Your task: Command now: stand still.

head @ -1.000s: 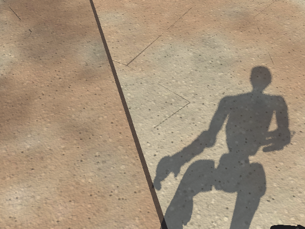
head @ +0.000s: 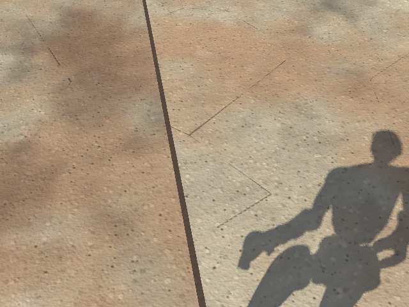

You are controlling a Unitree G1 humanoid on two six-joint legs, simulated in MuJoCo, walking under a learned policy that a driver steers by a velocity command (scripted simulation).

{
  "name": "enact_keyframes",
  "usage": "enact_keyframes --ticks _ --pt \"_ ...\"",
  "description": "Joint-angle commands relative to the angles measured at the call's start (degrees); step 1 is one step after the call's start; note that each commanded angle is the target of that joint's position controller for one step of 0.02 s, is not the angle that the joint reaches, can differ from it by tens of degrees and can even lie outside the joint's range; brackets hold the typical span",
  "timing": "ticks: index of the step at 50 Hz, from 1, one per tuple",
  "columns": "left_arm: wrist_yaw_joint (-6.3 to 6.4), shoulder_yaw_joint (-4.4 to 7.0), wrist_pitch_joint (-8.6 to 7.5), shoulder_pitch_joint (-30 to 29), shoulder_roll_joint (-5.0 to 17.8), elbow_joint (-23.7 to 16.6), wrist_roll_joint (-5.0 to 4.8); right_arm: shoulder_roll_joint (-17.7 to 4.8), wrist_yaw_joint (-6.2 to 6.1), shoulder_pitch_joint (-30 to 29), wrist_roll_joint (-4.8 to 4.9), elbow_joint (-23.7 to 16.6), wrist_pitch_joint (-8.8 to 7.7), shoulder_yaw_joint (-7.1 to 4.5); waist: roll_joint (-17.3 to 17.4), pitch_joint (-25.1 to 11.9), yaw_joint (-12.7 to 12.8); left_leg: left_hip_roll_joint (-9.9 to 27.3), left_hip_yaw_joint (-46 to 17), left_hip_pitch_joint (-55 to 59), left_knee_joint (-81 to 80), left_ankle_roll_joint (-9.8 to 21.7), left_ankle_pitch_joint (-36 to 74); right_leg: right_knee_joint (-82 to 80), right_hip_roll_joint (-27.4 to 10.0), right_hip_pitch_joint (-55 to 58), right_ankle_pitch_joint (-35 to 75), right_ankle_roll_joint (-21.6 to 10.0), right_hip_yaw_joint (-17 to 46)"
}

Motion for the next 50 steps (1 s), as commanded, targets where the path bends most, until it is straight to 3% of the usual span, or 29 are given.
enact_keyframes --ticks 1,25,50 --pt "0.18 1.33 -0.60 0.1 6.3 -1.2 -0.05 -6.3 -0.41 -0.3 0.05 -1.2 -0.56 -1.47 -0.1 -2.6 0.0 3.1 -2.7 3.7 -3.7 1.6 14.6 -5.8 -3.0 -1.7 10.9 -1.0 3.0" --pt "0.79 0.36 -0.31 4.0 5.7 6.9 -0.14 -5.6 -0.96 0.6 0.25 10.9 -0.86 -0.53 -0.2 0.0 0.0 2.5 -0.6 3.1 -6.7 0.4 10.3 -9.4 -2.3 -1.7 6.8 -1.8 2.9" --pt "0.83 -0.27 -0.11 8.7 3.9 9.2 -0.31 -4.3 -1.24 4.2 0.41 14.7 -1.08 0.79 -0.2 0.7 0.1 2.6 0.3 1.8 -7.1 0.0 9.9 -9.7 -1.8 -1.3 8.5 -2.2 2.8"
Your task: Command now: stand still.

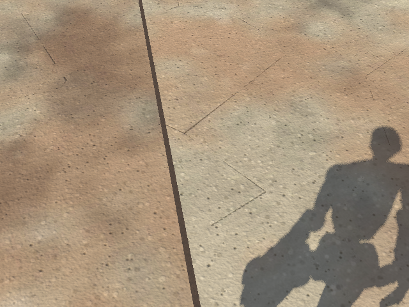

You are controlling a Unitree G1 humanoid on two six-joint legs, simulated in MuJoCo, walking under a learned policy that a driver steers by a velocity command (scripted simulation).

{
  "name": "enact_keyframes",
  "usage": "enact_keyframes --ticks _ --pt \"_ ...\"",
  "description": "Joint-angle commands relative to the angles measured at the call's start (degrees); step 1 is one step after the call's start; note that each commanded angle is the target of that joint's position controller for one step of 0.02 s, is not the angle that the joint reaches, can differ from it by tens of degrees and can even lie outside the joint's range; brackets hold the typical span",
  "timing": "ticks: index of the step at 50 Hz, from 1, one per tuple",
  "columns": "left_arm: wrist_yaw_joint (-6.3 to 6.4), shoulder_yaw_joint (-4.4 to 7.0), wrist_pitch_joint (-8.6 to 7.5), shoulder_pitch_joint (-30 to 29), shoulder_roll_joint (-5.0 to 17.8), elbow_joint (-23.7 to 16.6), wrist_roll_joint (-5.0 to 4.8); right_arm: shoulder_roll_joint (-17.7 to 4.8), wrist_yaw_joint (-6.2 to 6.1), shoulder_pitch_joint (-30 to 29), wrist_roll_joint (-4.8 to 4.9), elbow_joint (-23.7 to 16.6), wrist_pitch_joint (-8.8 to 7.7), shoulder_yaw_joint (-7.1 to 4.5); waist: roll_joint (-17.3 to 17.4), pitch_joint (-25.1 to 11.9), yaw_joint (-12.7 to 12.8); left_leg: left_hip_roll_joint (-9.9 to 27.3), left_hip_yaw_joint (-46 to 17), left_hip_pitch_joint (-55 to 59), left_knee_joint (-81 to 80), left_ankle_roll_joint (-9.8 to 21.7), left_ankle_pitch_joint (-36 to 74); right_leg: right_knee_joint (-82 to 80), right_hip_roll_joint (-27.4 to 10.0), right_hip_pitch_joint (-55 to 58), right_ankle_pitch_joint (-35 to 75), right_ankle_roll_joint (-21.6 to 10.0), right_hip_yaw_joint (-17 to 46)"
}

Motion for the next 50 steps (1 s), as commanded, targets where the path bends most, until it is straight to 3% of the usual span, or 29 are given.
enact_keyframes --ticks 1,31,32,33,34,36,37,39,41,43,45,46,47,48,49,50 --pt "0.16 0.92 -0.31 3.3 5.6 -1.0 -0.03 -5.6 -0.20 2.3 0.01 -1.0 -0.31 -0.71 -0.3 0.6 0.0 0.6 0.5 0.3 -3.0 1.8 7.7 -6.0 -3.4 -2.4 6.2 -0.5 3.2" --pt "0.35 0.98 -0.27 6.4 4.2 -0.6 -0.20 -4.5 -0.39 5.6 0.15 -0.8 -0.51 -0.34 -0.3 1.4 0.1 0.6 1.0 -0.3 -2.7 1.5 7.5 -5.7 -3.2 -2.4 7.0 -0.7 3.0" --pt "0.43 0.87 -0.21 7.4 3.7 0.0 -0.13 -3.6 -0.41 6.6 0.09 -0.3 -0.46 -0.13 -0.7 0.0 0.0 -0.2 2.0 0.3 -2.5 1.6 3.2 -6.6 -3.0 -1.9 0.8 -0.8 3.0" --pt "0.64 1.20 -0.04 7.7 4.6 0.1 -0.42 -3.3 -0.48 6.6 0.27 -0.3 -0.43 -0.10 -1.7 0.8 0.3 -1.7 3.6 -1.0 -0.6 1.8 -3.1 -7.8 -3.0 -2.5 -9.0 -1.6 3.8" --pt "0.89 1.93 0.10 7.8 6.8 -0.2 -0.90 -3.5 -0.52 6.1 0.51 -0.7 -0.59 -0.23 -4.1 2.1 0.8 -3.5 5.9 -4.0 3.4 2.2 -10.8 -9.5 -4.5 -3.3 -19.7 -3.4 6.7" --pt "1.08 3.26 -0.29 10.6 10.6 -0.4 -1.45 -3.2 -0.04 2.6 0.58 -3.2 -2.02 -0.08 -9.7 5.7 2.6 -2.5 7.6 -12.9 14.4 3.1 -13.7 -16.9 -14.9 -3.4 -34.4 -9.6 21.0" --pt "1.14 3.85 -0.79 10.4 11.8 -0.9 -1.29 -3.4 0.43 0.8 0.83 -4.3 -3.06 -0.09 -10.2 8.0 2.9 0.3 6.5 -15.8 19.9 3.7 -12.1 -19.8 -19.9 -4.9 -34.0 -12.5 27.1" --pt "0.88 3.86 -2.01 9.2 10.4 -1.9 -0.70 -4.0 1.40 -0.3 1.44 -5.5 -4.64 -0.60 -8.0 9.4 2.2 3.9 4.1 -23.2 27.1 4.8 -15.6 -20.5 -22.6 -1.4 -26.4 -13.8 29.3" --pt "0.60 3.82 -2.50 7.0 9.6 -3.4 -1.76 -4.3 2.11 -0.1 1.91 -6.0 -5.91 -0.90 -6.0 7.6 0.9 5.3 4.4 -21.2 19.5 5.8 -14.0 -19.0 -19.6 1.0 -18.2 -10.5 22.4" --pt "0.39 4.02 -2.15 5.3 10.6 -4.1 -2.41 -3.3 2.59 2.2 1.91 -5.0 -6.57 -1.12 -6.1 4.9 -0.9 2.2 9.0 -8.7 8.5 5.3 -7.8 -15.9 -14.3 -3.7 -12.5 -8.2 13.4" --pt "0.16 3.92 -1.60 5.5 10.7 -4.6 -2.51 -3.3 2.75 10.7 1.75 -1.2 -6.23 -2.02 -4.7 2.3 -4.0 -2.4 13.0 7.3 2.9 3.7 0.2 -9.7 -10.6 -12.2 -12.4 -7.4 9.2" --pt "0.01 3.44 -1.90 4.2 9.4 -5.2 -2.27 -4.1 2.62 15.3 1.69 -0.1 -5.92 -2.58 -2.2 1.6 -6.3 -1.1 10.0 13.0 0.7 4.2 -0.8 -2.9 -8.6 -16.2 -8.5 -6.1 6.9" --pt "-0.60 2.13 -2.50 2.4 5.1 -6.5 -1.35 -8.5 2.11 22.2 1.37 0.4 -5.96 -3.68 9.9 -0.9 -8.8 11.2 -7.8 18.7 -7.8 7.9 -8.9 18.1 -3.4 -22.6 -6.1 -2.4 -0.2" --pt "-0.60 1.55 -3.77 2.9 1.7 -8.7 -1.69 -14.5 2.85 27.2 0.60 0.5 -6.61 -4.42 19.3 -3.1 -8.2 22.6 -33.8 23.2 -17.4 16.5 -19.2 33.9 2.0 -34.5 -16.3 -1.6 0.4" --pt "-0.69 2.04 -4.62 2.3 4.6 -9.3 -3.04 -11.8 3.16 22.1 0.03 -0.1 -7.53 -3.46 11.6 0.9 -5.4 25.3 -38.0 18.1 -18.8 18.8 -27.9 43.7 -2.4 -39.2 -14.4 -2.8 5.4" --pt "-1.14 2.37 -5.27 0.2 6.7 -10.0 -3.40 -8.4 3.52 15.7 0.40 -2.5 -8.13 -2.42 6.6 5.0 -3.6 22.6 -30.5 14.5 -18.5 16.5 -26.2 45.5 -5.4 -41.6 -7.6 -4.1 6.2"
Over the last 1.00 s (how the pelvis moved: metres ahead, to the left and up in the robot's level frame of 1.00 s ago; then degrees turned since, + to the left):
0.00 -0.02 0.00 0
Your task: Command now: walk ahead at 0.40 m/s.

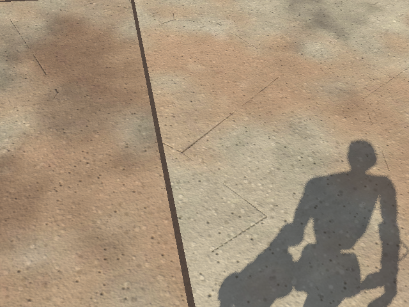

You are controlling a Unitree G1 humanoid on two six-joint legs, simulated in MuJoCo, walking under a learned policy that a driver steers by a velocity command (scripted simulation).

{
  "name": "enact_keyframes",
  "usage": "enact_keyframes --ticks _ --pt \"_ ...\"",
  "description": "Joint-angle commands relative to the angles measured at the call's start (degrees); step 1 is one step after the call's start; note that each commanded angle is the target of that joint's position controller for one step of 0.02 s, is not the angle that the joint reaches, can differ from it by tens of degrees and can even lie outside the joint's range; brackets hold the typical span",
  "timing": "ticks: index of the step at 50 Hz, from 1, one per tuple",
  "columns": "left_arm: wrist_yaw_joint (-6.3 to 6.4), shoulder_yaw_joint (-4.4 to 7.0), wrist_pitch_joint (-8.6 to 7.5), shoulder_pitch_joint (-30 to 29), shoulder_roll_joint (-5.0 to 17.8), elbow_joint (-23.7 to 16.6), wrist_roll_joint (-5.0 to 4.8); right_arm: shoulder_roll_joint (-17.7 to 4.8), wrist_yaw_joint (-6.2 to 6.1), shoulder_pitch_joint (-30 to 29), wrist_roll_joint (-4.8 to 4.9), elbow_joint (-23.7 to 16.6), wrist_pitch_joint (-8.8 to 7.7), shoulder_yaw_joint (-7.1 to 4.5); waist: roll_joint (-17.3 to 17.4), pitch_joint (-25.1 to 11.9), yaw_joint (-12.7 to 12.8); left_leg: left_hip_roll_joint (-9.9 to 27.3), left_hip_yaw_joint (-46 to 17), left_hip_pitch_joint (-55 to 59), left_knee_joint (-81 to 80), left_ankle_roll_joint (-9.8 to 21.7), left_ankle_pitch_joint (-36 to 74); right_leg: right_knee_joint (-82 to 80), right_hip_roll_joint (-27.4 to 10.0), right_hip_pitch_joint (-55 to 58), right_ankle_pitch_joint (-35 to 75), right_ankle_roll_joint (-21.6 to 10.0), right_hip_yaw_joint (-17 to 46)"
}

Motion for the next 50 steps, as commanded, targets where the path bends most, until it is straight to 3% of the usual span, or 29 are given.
enact_keyframes --ticks 1,3,4,7,11,15,17,18,19,20,21,22,23,24,25,26,27,29,32,34,38,42,45,46,47,48,49,50 --pt "-0.74 0.45 -3.21 -5.9 3.8 -6.6 -0.31 -6.5 0.96 5.9 -0.38 -0.8 -1.02 -0.18 7.4 8.6 -1.2 19.6 -31.6 15.1 -24.0 9.1 -13.9 16.4 -5.1 -32.1 8.0 -2.5 2.6" --pt "-0.94 1.42 -3.14 -6.5 5.3 -6.2 0.93 -4.3 1.20 4.4 -0.61 -1.8 -0.38 0.64 7.4 7.9 -0.1 14.3 -19.5 12.9 -24.4 5.7 2.1 9.9 -7.2 -27.4 14.6 -1.5 1.0" --pt "-1.24 1.40 -2.84 -6.7 4.4 -6.0 1.03 -3.9 0.95 6.6 -0.87 -1.3 -0.05 0.83 8.0 7.2 -0.4 12.8 -15.8 12.8 -24.3 5.3 8.5 8.5 -7.2 -26.0 16.6 -0.7 -0.5" --pt "-1.51 0.96 -2.05 -12.1 2.1 -8.1 1.34 -5.8 -0.13 10.7 -1.17 -0.7 0.52 0.68 6.6 7.3 -1.4 12.1 -11.3 13.7 -24.4 6.7 21.5 2.5 -6.9 -28.1 20.7 1.7 -2.5" --pt "-1.98 -0.10 -2.30 -23.3 0.6 -12.4 1.03 -7.2 -1.18 11.9 -0.95 -1.8 1.04 0.56 6.6 8.9 -3.7 10.8 -7.6 11.1 -26.7 6.5 22.2 -13.9 -4.5 -23.9 28.3 2.6 -5.1" --pt "-3.19 -0.46 -2.69 -29.2 1.1 -14.9 0.59 -7.5 -1.39 14.6 -0.12 -1.0 1.38 0.16 6.9 10.6 -3.9 13.2 -6.5 16.0 -25.9 6.7 24.6 -21.5 -3.1 -22.3 29.2 1.0 -5.2" --pt "-3.83 -0.17 -3.14 -29.4 2.2 -15.8 0.59 -8.1 -1.51 13.8 -0.06 -1.2 1.81 -0.31 7.3 9.4 -2.2 14.6 -5.8 20.2 -22.7 6.0 32.1 -23.7 -2.2 -20.2 26.8 -0.7 -5.2" --pt "-3.95 0.38 -3.29 -27.3 3.4 -15.5 0.65 -8.9 -1.56 12.8 -0.28 -1.7 2.06 -0.61 8.2 7.2 -0.4 15.0 -5.4 22.0 -19.4 5.4 41.6 -23.9 -0.9 -16.4 25.0 -1.7 -5.8" --pt "-3.80 1.22 -3.28 -23.2 5.2 -14.6 0.67 -9.8 -1.60 12.0 -0.58 -2.1 2.45 -0.98 9.9 3.4 2.0 15.0 -5.0 23.3 -14.1 4.8 52.8 -23.1 1.0 -10.3 22.9 -2.7 -7.0" --pt "-3.43 2.56 -3.15 -14.2 7.6 -12.0 0.51 -9.8 -1.51 10.7 -0.95 -2.5 3.02 -1.00 10.6 -2.3 6.6 13.3 -3.4 21.9 -3.7 3.7 60.6 -23.3 3.0 0.9 22.5 -4.2 -8.2" --pt "-2.83 3.73 -2.77 -3.6 10.3 -9.2 0.66 -9.2 -1.25 9.3 -1.29 -3.8 3.08 -0.53 10.0 -8.9 11.3 11.3 -2.8 11.4 10.2 2.0 53.5 -21.9 -1.4 18.5 23.3 -6.8 -3.4" --pt "-2.46 5.19 -2.36 5.2 15.7 -7.4 2.42 -1.9 -0.27 16.4 -1.24 -4.6 2.04 1.43 -3.4 -20.0 9.0 1.8 -1.4 -13.0 35.0 -1.7 26.1 -23.7 -18.0 43.6 12.2 -16.5 23.4" --pt "-2.52 3.89 -2.10 5.3 12.2 -6.5 2.30 -0.9 0.31 16.5 -0.33 -3.4 0.21 1.96 -9.0 -25.3 8.6 -3.3 -9.9 -20.9 46.7 -1.5 -12.7 -35.4 -23.4 45.9 7.0 -18.6 42.6" --pt "-2.57 2.81 -2.30 -0.4 8.8 -7.0 1.70 -6.3 0.51 10.0 1.53 -5.8 -0.97 0.35 -7.3 -14.6 7.6 0.7 -11.1 -26.5 50.6 -0.1 -11.2 -37.3 -20.6 37.5 5.6 -14.8 35.3" --pt "-2.56 2.08 -2.49 -6.6 6.6 -8.3 1.61 -8.0 0.18 4.7 2.20 -7.6 -1.48 0.02 -2.7 -7.0 5.7 4.0 -8.9 -26.5 48.6 0.6 -6.0 -38.9 -18.8 26.4 10.3 -12.6 25.8" --pt "-2.96 1.50 -2.88 -10.5 4.9 -8.7 2.10 -7.9 -0.39 2.2 1.65 -8.1 -1.34 -0.37 1.8 -2.5 3.5 6.4 -7.6 -23.8 44.7 0.6 -1.9 -41.0 -16.6 16.6 16.3 -11.3 19.1" --pt "-3.24 1.05 -3.31 -12.4 3.4 -8.7 2.68 -7.1 -0.81 3.2 0.92 -7.9 -0.54 -0.85 1.1 -0.9 0.9 8.4 -7.8 -19.5 41.4 0.7 0.5 -42.7 -14.2 10.3 19.4 -10.1 14.0" --pt "-3.53 0.96 -3.48 -12.2 2.9 -7.5 2.63 -3.9 -1.11 5.9 0.55 -7.3 1.15 -0.64 -0.9 0.7 -1.2 9.5 -7.3 -15.5 37.7 0.3 1.4 -45.9 -12.1 4.1 20.2 -10.4 9.4" --pt "-2.48 1.48 -3.70 -9.2 5.7 -5.8 2.58 -4.9 -1.45 0.5 -0.16 -9.9 1.98 -1.10 -0.7 4.0 -1.3 10.6 -6.2 -20.4 30.2 -1.7 7.2 -48.7 -11.8 2.0 22.4 -11.4 5.8" --pt "-1.61 1.73 -3.40 -6.8 6.7 -5.2 2.50 -5.3 -1.26 -4.9 -0.56 -11.7 1.74 -1.21 0.0 4.8 0.1 10.7 -5.9 -24.0 22.2 -2.5 14.3 -49.1 -11.3 4.4 23.8 -10.8 4.4" --pt "-0.81 1.93 -2.79 -2.6 8.0 -4.2 1.69 -3.9 -0.24 -14.1 -0.15 -14.2 1.00 -0.47 0.1 5.3 3.1 7.5 -2.8 -20.6 6.5 -2.8 24.4 -48.7 -9.5 6.8 24.5 -8.3 0.2" --pt "-0.62 2.27 -1.81 1.7 8.5 -2.3 1.06 -4.8 1.08 -20.0 0.46 -16.8 0.71 -0.20 -0.1 6.5 4.8 6.4 -3.4 -22.5 0.2 -1.8 21.7 -45.4 -13.1 15.7 24.1 -7.8 1.2" --pt "-0.36 2.82 -0.80 1.0 9.5 -2.1 1.04 -6.9 1.86 -18.2 0.54 -17.4 0.21 -0.87 -1.3 4.8 2.3 4.9 -2.7 -18.4 -2.3 0.5 14.9 -40.2 -15.3 20.8 31.6 -6.2 1.9" --pt "-0.33 2.86 -0.46 -0.4 9.7 -2.5 1.12 -8.4 1.84 -13.8 0.48 -16.4 0.07 -1.66 -1.8 2.1 -0.5 3.1 -1.1 -11.9 -3.2 1.6 13.6 -34.8 -14.2 20.8 40.9 -5.2 0.6" --pt "-0.34 2.34 -0.13 -0.9 8.4 -2.8 1.47 -11.0 1.53 -4.4 0.37 -13.5 0.07 -3.15 -1.0 -3.6 -4.7 1.5 0.0 0.6 -3.4 3.2 13.9 -23.7 -11.0 18.0 47.0 -3.7 -1.8" --pt "-0.32 1.21 -0.14 0.0 6.0 -4.3 2.55 -15.7 0.99 6.4 -0.34 -11.3 0.20 -4.48 5.4 -12.7 -7.9 11.7 -11.5 18.3 -2.2 7.0 14.1 -5.1 -7.3 6.7 34.3 -1.5 -4.9" --pt "-1.04 -1.14 -1.55 7.5 -2.5 -4.6 2.26 -20.0 1.42 9.8 -0.70 -9.8 0.45 -5.30 21.4 -19.5 -3.7 23.9 -40.1 37.1 -9.9 16.7 3.4 14.6 4.0 -16.7 -2.6 2.1 -3.8" --pt "-1.23 0.19 -2.96 4.3 4.1 -3.9 0.70 -13.7 1.57 9.1 -0.38 -10.3 0.30 -3.63 15.3 -18.9 -5.7 23.1 -44.7 36.6 -14.3 15.4 -2.6 21.7 1.6 -23.3 -7.2 1.1 4.3"
Over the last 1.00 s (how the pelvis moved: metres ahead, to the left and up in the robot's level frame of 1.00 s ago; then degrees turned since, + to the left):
0.08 0.06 -0.01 0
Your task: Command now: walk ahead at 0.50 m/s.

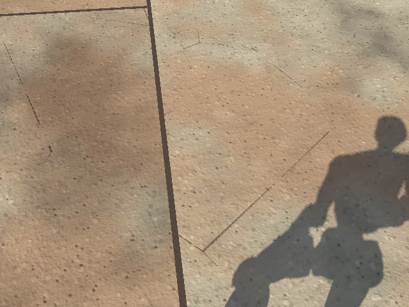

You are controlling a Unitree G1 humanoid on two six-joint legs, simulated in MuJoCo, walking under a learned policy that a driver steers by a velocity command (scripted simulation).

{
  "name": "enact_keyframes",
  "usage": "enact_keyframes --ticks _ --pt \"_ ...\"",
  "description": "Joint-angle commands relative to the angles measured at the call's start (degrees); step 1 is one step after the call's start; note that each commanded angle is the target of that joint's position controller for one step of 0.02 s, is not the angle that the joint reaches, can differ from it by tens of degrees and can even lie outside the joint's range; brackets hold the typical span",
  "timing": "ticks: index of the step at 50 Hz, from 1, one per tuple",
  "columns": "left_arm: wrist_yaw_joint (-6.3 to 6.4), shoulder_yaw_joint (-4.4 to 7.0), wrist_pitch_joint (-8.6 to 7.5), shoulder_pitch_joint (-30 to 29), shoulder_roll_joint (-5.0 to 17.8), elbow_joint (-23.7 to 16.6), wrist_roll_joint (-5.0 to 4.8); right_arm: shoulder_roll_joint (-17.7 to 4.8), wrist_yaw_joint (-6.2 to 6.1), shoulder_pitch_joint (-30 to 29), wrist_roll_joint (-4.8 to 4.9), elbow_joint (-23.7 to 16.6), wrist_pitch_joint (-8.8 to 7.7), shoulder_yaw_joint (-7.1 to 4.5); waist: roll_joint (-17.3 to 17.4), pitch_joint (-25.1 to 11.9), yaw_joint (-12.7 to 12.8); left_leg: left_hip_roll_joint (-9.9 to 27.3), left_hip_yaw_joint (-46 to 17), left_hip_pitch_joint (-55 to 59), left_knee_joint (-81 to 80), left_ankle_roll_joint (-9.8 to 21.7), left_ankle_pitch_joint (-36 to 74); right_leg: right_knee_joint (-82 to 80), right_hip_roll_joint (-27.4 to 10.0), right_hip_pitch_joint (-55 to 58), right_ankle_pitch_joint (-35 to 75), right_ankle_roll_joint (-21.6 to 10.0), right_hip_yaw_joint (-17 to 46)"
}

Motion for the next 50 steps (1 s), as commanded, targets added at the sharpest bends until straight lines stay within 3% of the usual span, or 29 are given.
enact_keyframes --ticks 1,2,3,5,7,9,11,15,19,21,23,24,25,26,27,28,29,30,31,33,35,37,43,48,50 --pt "-0.59 0.80 -3.47 -1.2 7.4 -5.3 -2.09 -9.6 -0.32 18.3 -0.07 2.1 -0.09 -2.61 10.0 -13.3 -8.2 19.6 -35.1 43.4 -16.1 11.3 -9.6 30.6 -1.4 -37.9 0.3 -2.7 5.7" --pt "-0.19 0.81 -3.69 -4.4 7.2 -5.9 -1.82 -8.3 -0.34 13.4 -0.35 0.9 -0.11 -2.07 5.0 -9.3 -6.5 17.5 -27.8 35.3 -17.1 9.9 -2.3 28.1 -4.5 -35.8 5.8 -2.8 4.2" --pt "0.16 1.20 -3.41 -6.0 6.8 -6.1 -0.81 -6.7 -0.17 10.5 -0.72 0.6 -0.11 -1.63 3.3 -6.0 -5.0 15.3 -22.5 28.3 -18.7 9.1 3.5 24.3 -6.2 -33.3 9.1 -2.5 3.6" --pt "0.16 1.35 -1.92 -4.1 4.5 -5.6 -0.43 -5.1 0.09 10.0 -1.23 1.3 -0.31 -1.15 4.8 -4.8 -2.4 12.9 -17.1 22.4 -21.9 8.6 7.3 20.3 -8.0 -27.7 12.3 -2.2 3.7" --pt "0.27 1.29 -0.84 -4.2 3.0 -5.7 -0.26 -6.3 -0.20 11.7 -0.87 2.4 -0.59 -1.49 4.2 -3.2 -1.6 12.4 -13.9 20.3 -24.0 9.5 10.4 16.8 -8.4 -28.2 14.1 -1.5 2.9" --pt "0.37 1.43 -0.45 -8.3 3.1 -7.2 0.22 -7.8 -0.88 13.3 -0.81 3.2 -0.48 -1.90 3.2 -1.4 -2.1 12.6 -12.1 20.7 -25.5 9.9 11.8 11.4 -8.7 -32.1 18.9 -0.4 2.7" --pt "0.22 1.46 -0.52 -12.4 2.9 -8.5 0.46 -7.9 -1.50 14.8 -0.65 3.9 -0.03 -1.86 3.2 -0.3 -2.9 11.8 -10.0 21.6 -26.3 9.1 11.7 4.8 -8.5 -34.2 24.9 0.3 2.3" --pt "-0.49 0.90 -1.04 -20.2 1.7 -10.6 0.13 -8.4 -2.08 17.9 -0.16 5.2 0.38 -1.82 3.7 1.6 -5.3 9.9 -6.0 22.3 -27.2 7.3 9.1 -7.8 -6.2 -31.6 34.1 0.4 0.0" --pt "-1.59 0.51 -1.52 -26.2 1.9 -12.8 -0.34 -8.7 -2.29 21.8 0.21 7.4 1.25 -2.05 3.7 3.7 -7.1 12.4 -5.9 28.8 -25.0 7.2 9.3 -13.6 -5.0 -33.1 32.4 -0.6 -0.5" --pt "-2.29 0.59 -1.94 -27.2 2.6 -13.8 -0.44 -9.1 -2.57 21.9 0.40 8.0 1.82 -2.39 4.1 3.8 -6.4 14.2 -6.4 32.5 -22.6 6.6 12.2 -15.4 -4.6 -33.1 28.8 -1.9 -0.3" --pt "-2.65 1.22 -2.27 -24.4 4.2 -13.4 -0.48 -10.0 -2.76 20.5 0.47 7.9 2.34 -2.74 5.2 1.7 -4.2 14.8 -6.1 34.2 -18.6 5.5 21.3 -16.6 -2.9 -27.4 24.8 -3.4 -1.6" --pt "-2.57 2.02 -2.36 -19.8 5.6 -12.3 -0.38 -10.4 -2.80 19.1 0.48 7.6 2.63 -2.83 6.0 -1.2 -1.4 13.8 -4.9 33.8 -13.4 4.7 31.0 -17.2 -0.9 -20.0 24.1 -4.5 -3.4" --pt "-2.24 3.45 -2.30 -10.5 8.1 -9.2 -0.24 -9.2 -2.79 18.3 0.30 7.2 2.93 -2.37 5.2 -6.7 2.9 10.7 -2.7 30.5 -2.9 3.1 35.8 -17.5 0.5 -7.2 25.3 -6.1 -4.4" --pt "-1.68 4.73 -2.18 0.4 12.2 -6.8 0.45 -7.6 -2.82 18.8 -0.57 5.9 2.95 -1.47 -0.3 -15.0 6.3 7.2 -0.3 18.2 14.6 1.0 21.5 -15.9 -8.9 11.0 26.0 -9.7 6.5" --pt "-1.85 5.52 -1.89 4.7 16.3 -5.3 0.59 0.7 -2.05 26.2 -0.58 5.6 1.61 0.88 -15.8 -22.7 2.4 -4.0 -1.5 -5.1 35.3 -2.9 -17.9 -22.6 -22.1 30.5 15.2 -19.5 34.8" --pt "-1.87 3.93 -1.86 4.0 10.9 -5.5 0.05 -4.5 -1.73 22.9 0.78 6.2 0.12 -0.17 -11.7 -22.4 4.3 -2.4 -9.6 -12.0 43.0 -2.0 -25.8 -28.1 -21.7 30.0 8.6 -18.4 40.9" --pt "-1.64 3.17 -2.06 -1.4 8.5 -6.5 -0.08 -8.0 -1.57 17.2 2.16 4.3 -0.80 -1.11 -9.3 -13.6 3.6 0.7 -8.8 -16.3 44.3 -1.0 -21.7 -28.9 -19.9 22.6 10.3 -15.6 32.2" --pt "-1.56 2.60 -2.16 -6.2 6.8 -7.8 0.26 -8.2 -1.94 13.8 2.08 3.5 -1.06 -1.16 -4.2 -9.1 1.8 4.0 -7.3 -14.4 41.7 -0.7 -16.1 -30.1 -17.8 13.9 15.5 -13.9 25.1" --pt "-1.73 2.12 -2.29 -9.3 5.2 -8.2 0.81 -7.9 -2.35 12.1 1.13 3.4 -0.78 -1.59 -2.1 -5.5 0.1 5.8 -6.6 -11.8 37.9 -0.9 -12.7 -31.9 -15.9 6.0 20.8 -13.1 20.0" --pt "-1.99 1.61 -2.60 -10.3 3.6 -7.6 1.44 -5.6 -2.54 14.5 0.60 3.9 0.75 -1.76 -3.7 -4.3 -2.9 7.7 -7.0 -5.6 33.7 -1.0 -9.7 -35.2 -13.6 -1.2 24.1 -12.5 14.8" --pt "-1.68 1.93 -2.88 -8.7 5.1 -6.5 1.05 -4.1 -2.71 14.2 0.42 3.6 1.81 -1.65 -3.5 -2.5 -3.6 8.4 -6.2 -5.8 29.7 -1.8 -7.9 -37.7 -13.2 -3.9 26.3 -13.2 11.6" --pt "-0.91 2.31 -2.85 -7.0 6.7 -5.8 1.02 -4.5 -2.84 10.0 -0.06 2.1 2.15 -1.81 -2.4 -0.8 -3.0 8.7 -5.9 -9.6 23.9 -3.0 -2.5 -39.2 -13.0 -3.5 28.1 -13.4 9.5" --pt "0.14 2.23 -2.10 -1.9 7.4 -3.9 0.23 -2.9 -1.76 -1.6 0.11 -1.0 1.58 -1.08 -2.7 1.6 0.3 5.9 -3.0 -8.7 4.5 -3.7 13.4 -39.9 -10.1 -0.9 28.9 -10.3 2.7" --pt "0.34 2.56 -0.82 3.0 7.9 -1.3 -0.28 -3.5 -0.20 -8.9 0.65 -4.1 0.96 -0.62 -2.8 3.9 2.3 4.4 -3.0 -10.2 -2.5 -2.4 9.2 -35.9 -13.8 7.9 30.4 -10.1 3.9" --pt "0.58 2.90 -0.24 2.5 8.6 -1.2 -0.51 -5.0 0.24 -7.5 0.71 -4.4 0.41 -1.07 -3.7 3.0 0.3 3.4 -3.2 -6.7 -4.7 -1.3 5.1 -32.6 -15.1 10.0 34.7 -9.2 5.7"
Over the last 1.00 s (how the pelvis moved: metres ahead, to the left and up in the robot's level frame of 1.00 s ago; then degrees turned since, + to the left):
0.57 0.03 -0.01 0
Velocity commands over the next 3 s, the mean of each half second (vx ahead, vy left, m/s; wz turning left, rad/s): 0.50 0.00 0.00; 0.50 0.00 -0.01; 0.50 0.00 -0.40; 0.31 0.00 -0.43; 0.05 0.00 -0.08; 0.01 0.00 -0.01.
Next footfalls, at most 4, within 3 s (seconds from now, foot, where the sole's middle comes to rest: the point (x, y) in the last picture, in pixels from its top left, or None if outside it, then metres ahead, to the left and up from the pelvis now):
0.52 right None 0.46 -0.14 -0.76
1.06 left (188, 215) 0.77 0.10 -0.76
1.60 right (278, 161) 1.03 -0.23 -0.76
2.08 left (241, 120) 1.25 -0.09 -0.76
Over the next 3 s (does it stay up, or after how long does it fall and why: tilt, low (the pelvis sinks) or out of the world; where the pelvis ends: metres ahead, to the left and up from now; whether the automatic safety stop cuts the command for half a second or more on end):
stays up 1.11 -0.15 0.01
